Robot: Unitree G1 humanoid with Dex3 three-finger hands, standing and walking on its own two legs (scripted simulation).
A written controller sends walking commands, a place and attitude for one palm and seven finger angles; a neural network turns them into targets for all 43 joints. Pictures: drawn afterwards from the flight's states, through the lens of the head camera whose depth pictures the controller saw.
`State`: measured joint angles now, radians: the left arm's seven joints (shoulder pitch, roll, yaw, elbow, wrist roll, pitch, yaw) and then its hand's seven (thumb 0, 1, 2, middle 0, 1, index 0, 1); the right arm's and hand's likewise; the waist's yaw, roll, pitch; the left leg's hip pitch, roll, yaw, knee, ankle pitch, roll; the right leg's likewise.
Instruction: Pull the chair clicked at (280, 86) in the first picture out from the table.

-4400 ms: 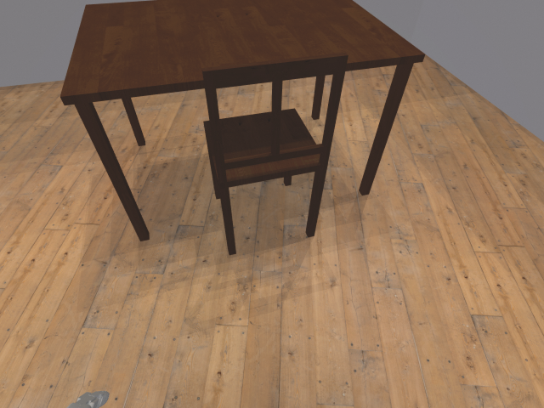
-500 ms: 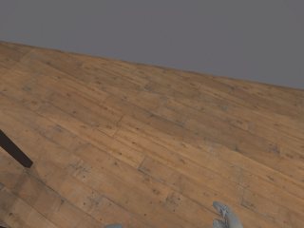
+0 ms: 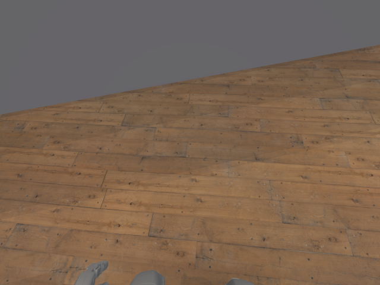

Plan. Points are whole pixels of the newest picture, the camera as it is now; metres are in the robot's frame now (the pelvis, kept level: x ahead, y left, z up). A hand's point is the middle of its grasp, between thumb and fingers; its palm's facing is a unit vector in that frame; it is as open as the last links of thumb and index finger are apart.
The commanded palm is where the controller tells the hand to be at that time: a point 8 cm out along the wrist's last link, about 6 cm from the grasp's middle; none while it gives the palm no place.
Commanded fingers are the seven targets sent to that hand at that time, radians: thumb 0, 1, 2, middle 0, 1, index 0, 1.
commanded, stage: turn to face it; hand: left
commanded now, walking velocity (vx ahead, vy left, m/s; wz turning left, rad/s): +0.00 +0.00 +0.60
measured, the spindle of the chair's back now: out of the picture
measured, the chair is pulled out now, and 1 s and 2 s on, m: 0.00 0.00 0.00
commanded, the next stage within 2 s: none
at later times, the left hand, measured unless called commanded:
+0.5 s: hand out of the picture +0.02 +0.26 -0.16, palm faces +0.29 -0.94 -0.20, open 7.3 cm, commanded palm none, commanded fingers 0.00 0.90 0.90 -0.20 -0.30 -0.20 -0.30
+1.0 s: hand out of the picture -0.03 +0.20 -0.13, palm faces +0.54 -0.80 -0.28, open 7.4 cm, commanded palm none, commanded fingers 0.00 0.90 0.90 -0.20 -0.30 -0.20 -0.30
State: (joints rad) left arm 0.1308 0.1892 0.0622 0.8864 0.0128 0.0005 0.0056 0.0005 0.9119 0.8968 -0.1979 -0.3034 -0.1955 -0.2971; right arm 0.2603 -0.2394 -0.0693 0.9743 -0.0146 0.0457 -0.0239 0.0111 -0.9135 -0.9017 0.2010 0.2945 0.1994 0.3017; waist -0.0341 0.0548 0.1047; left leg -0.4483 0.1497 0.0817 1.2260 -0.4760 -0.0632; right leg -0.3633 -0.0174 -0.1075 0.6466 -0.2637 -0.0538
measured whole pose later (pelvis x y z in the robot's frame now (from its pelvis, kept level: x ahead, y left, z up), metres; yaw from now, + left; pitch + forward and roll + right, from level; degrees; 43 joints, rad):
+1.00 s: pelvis -0.01 -0.02 +0.02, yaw +32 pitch +1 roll +1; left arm 0.20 0.18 0.05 0.89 0.01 0.04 0.02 0.00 0.91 0.90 -0.20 -0.30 -0.20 -0.30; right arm 0.22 -0.27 -0.12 0.93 -0.03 0.07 0.01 0.01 -0.91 -0.90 0.20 0.29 0.20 0.30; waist -0.03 0.05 0.02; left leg -0.55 -0.08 -0.07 1.00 -0.37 -0.04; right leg -0.20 -0.03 -0.06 0.48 -0.30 -0.01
